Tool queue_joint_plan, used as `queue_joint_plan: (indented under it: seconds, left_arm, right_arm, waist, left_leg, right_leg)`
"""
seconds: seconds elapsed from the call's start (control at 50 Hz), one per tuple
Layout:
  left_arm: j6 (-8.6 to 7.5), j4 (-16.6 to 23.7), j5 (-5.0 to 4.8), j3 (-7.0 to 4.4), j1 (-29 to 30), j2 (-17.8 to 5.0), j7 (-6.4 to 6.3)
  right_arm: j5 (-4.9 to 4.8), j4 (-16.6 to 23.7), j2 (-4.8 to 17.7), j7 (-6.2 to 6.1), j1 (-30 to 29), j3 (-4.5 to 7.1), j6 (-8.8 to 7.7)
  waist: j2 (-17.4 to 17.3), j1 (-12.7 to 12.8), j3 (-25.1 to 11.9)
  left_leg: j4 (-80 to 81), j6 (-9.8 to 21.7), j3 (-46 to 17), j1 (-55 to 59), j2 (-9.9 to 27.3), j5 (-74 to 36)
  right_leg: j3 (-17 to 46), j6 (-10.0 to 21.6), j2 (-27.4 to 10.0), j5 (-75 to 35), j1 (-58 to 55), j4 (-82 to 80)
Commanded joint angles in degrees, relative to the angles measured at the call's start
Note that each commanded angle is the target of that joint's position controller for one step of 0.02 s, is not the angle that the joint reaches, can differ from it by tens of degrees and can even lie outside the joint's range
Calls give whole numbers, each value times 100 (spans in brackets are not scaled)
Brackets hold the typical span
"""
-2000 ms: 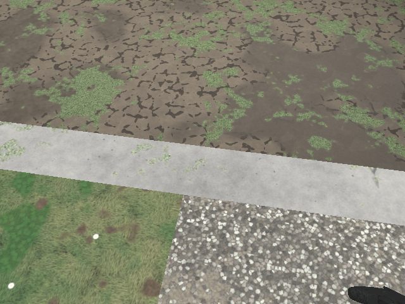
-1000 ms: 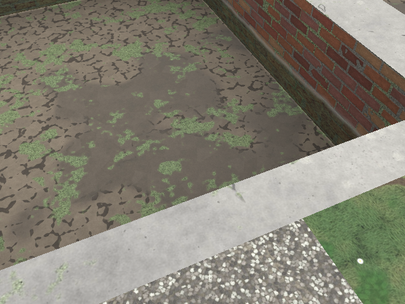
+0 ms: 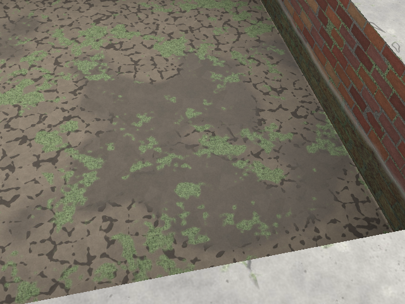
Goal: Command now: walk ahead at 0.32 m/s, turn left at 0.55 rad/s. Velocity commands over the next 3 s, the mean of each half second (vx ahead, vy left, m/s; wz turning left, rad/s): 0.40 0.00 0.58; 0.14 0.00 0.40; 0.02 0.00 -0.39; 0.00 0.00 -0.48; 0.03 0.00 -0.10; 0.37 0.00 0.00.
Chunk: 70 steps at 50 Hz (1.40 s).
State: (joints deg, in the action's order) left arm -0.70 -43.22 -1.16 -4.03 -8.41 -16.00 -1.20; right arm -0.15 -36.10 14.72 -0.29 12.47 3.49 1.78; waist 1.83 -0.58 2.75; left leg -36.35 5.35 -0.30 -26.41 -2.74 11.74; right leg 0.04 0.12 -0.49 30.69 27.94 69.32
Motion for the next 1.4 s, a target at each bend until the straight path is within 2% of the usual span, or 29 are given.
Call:
queue_joint_plan:
  seconds: [0.02,0.06,0.12,0.2,0.26,0.28,0.3,0.32,0.34,0.36,0.44,0.52,0.62,0.64,0.66,0.68,0.7,0.72,0.76,0.8,0.86,0.96,1.0,1.06,1.08,1.14,1.24,1.3,1.4]
  left_arm:
    - [-125,410,106,-180,-24,-639,-15]
    - [-147,334,151,-130,-94,-492,26]
    - [-179,396,133,49,167,-156,70]
    - [-262,484,61,77,381,-304,144]
    - [-399,393,83,25,-19,-410,240]
    - [-150,359,332,109,-364,-259,168]
    - [-95,371,481,74,-886,-471,74]
    - [-53,380,501,-90,-1157,-1224,43]
    - [-37,375,410,-162,-1162,-1269,43]
    - [-41,446,354,-75,-991,-959,31]
    - [-137,493,306,72,-759,-579,-27]
    - [-171,376,258,48,-1042,-630,-18]
    - [-10,557,242,-55,-942,-861,-57]
    - [31,628,165,-79,-799,-886,-68]
    - [42,674,93,-62,-865,-830,-36]
    - [104,952,151,121,-1165,-87,23]
    - [191,1082,262,69,-1068,-379,-14]
    - [185,1174,174,15,-670,-663,-83]
    - [220,1063,203,42,-131,-695,-129]
    - [388,765,209,46,-425,-477,-93]
    - [549,543,172,62,-561,-293,-35]
    - [663,363,114,194,-232,-33,62]
    - [453,410,76,238,-172,-75,-64]
    - [303,550,293,296,-251,-336,-65]
    - [260,613,201,186,-44,-794,-73]
    - [233,814,63,185,44,-679,-41]
    - [425,1277,29,112,-151,-792,-121]
    - [579,1491,54,103,-224,-798,-99]
    - [532,1649,-53,121,-549,-678,6]
  right_arm:
    - [71,568,730,-186,128,171,6]
    - [159,698,752,-294,101,188,55]
    - [67,779,740,-365,303,218,62]
    - [-16,962,777,-303,418,249,74]
    - [-101,1133,673,-277,230,209,118]
    - [145,988,869,-107,233,285,104]
    - [32,1107,350,-84,49,157,51]
    - [-54,1434,132,-80,-257,74,16]
    - [122,1441,461,-100,-471,139,-22]
    - [168,1292,557,-80,-453,167,-49]
    - [236,934,511,54,-6,142,60]
    - [192,908,331,96,-475,42,141]
    - [47,752,276,104,-402,1,148]
    - [27,539,365,72,253,56,144]
    - [96,391,556,6,741,133,80]
    - [98,625,1240,-35,632,218,26]
    - [-136,657,1579,-27,883,318,72]
    - [-136,471,1561,-103,910,382,114]
    - [24,388,773,-210,357,145,183]
    - [117,326,465,-169,89,5,153]
    - [106,157,429,-84,129,-40,14]
    - [91,-65,266,-12,209,-149,-15]
    - [46,-135,204,2,4,-170,-14]
    - [-13,-249,400,-59,-78,-103,-56]
    - [-33,-169,504,-92,74,-35,-32]
    - [24,-73,452,-215,-99,1,31]
    - [91,92,401,-142,-310,-10,-64]
    - [92,164,427,-55,-435,-17,-89]
    - [126,110,799,-1,-471,74,-12]
  waist:
    - [-813,111,-517]
    - [-778,166,-619]
    - [-748,58,-618]
    - [-986,-99,-588]
    - [-1053,169,-559]
    - [-714,267,-688]
    - [118,564,-617]
    - [1452,542,-395]
    - [1069,520,26]
    - [583,382,39]
    - [671,3,-278]
    - [398,45,-178]
    - [897,100,-564]
    - [767,-229,-809]
    - [152,-470,-1159]
    - [-1465,-67,-1558]
    - [-1593,-318,-1914]
    - [-1543,-522,-1797]
    - [-648,-207,-894]
    - [-592,91,-715]
    - [-534,224,-828]
    - [-948,6,-528]
    - [-724,133,-63]
    - [-373,140,-51]
    - [338,-181,124]
    - [892,-219,-171]
    - [368,-6,-582]
    - [35,61,-735]
    - [-874,169,-808]
  left_leg:
    - [2254,901,-2718,1124,1326,2358]
    - [2167,868,-2255,877,961,1718]
    - [1998,876,-2017,728,777,1322]
    - [1798,849,-2509,580,924,1594]
    - [1508,608,-2806,287,776,2375]
    - [1090,386,-2331,-246,386,2330]
    - [-241,112,-1883,-1004,-132,2478]
    - [-1451,-151,-855,-2117,-853,2164]
    - [-2137,-196,-1008,-2709,-450,1775]
    - [-2479,-232,-1077,-2665,-298,1442]
    - [-3305,-405,-644,-1885,-111,553]
    - [-2461,-386,-76,-1366,56,108]
    - [-684,-141,644,357,-231,363]
    - [79,-51,542,1124,-348,322]
    - [668,94,73,2079,-249,-217]
    - [772,583,-2527,2920,1619,-1772]
    - [1114,1153,-3976,3200,2150,-3372]
    - [1406,1588,-4101,3299,2331,-2801]
    - [1581,1156,-3129,2051,1725,-1301]
    - [1586,804,-2159,1116,1197,-2078]
    - [1682,635,-1685,891,970,-2084]
    - [2046,385,-1376,443,807,330]
    - [2202,457,-2069,359,1150,1889]
    - [1847,20,-1764,509,797,1731]
    - [1807,-117,-1251,801,408,1299]
    - [803,-353,-478,1790,219,272]
    - [467,-406,-183,1495,290,-409]
    - [483,-294,-173,1787,507,-949]
    - [1027,502,-910,2227,1743,-2058]
  right_leg:
    - [487,5,-261,-737,1200,-26]
    - [310,-106,-160,-1287,829,-400]
    - [207,-235,-35,-1424,360,-1683]
    - [296,-193,134,-1383,-222,-2746]
    - [307,-1,88,-2021,-1183,-3801]
    - [-114,-2,249,-1399,-1850,-3798]
    - [1096,191,-722,-679,-2451,-4449]
    - [3019,596,-1728,614,-2672,-5401]
    - [3678,951,-2112,908,-2405,-5543]
    - [3331,986,-1965,786,-2290,-5392]
    - [1579,903,-1388,-1425,-1761,-5176]
    - [331,805,-1315,-4385,-1619,-4541]
    - [-265,437,-1201,-4876,-1372,-3567]
    - [-358,332,-1109,-5017,-1288,-2789]
    - [-684,74,-844,-4051,-815,-1457]
    - [-718,-201,-347,567,519,459]
    - [171,-281,50,731,1283,859]
    - [409,-351,59,497,1832,1098]
    - [349,-348,-263,-231,1627,634]
    - [285,-376,-304,-584,568,-45]
    - [225,-267,-145,-757,-142,-744]
    - [72,-93,37,-830,-1142,-2495]
    - [505,52,-285,-907,-1183,-3138]
    - [718,206,-488,-2099,-1569,-4206]
    - [976,312,-439,-1796,-923,-4247]
    - [1707,523,-622,-1252,-281,-4949]
    - [2255,840,-672,-2424,-906,-4519]
    - [2219,706,-443,-2287,-733,-4226]
    - [1226,214,119,-951,-170,-3151]
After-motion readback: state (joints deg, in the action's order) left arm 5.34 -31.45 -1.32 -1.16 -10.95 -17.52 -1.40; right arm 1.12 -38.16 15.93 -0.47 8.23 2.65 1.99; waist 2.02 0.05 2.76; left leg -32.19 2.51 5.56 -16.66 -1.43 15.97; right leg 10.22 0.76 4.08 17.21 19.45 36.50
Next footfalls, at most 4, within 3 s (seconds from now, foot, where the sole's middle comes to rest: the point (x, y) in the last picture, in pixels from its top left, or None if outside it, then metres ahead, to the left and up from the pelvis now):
0.30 right None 0.18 -0.15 -0.76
0.68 left None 0.24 0.10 -0.76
1.06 right None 0.31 -0.11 -0.76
1.88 left None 0.26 0.14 -0.76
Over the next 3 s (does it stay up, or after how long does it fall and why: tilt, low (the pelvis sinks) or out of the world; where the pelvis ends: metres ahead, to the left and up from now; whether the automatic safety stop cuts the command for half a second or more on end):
stays up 0.28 -0.02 0.00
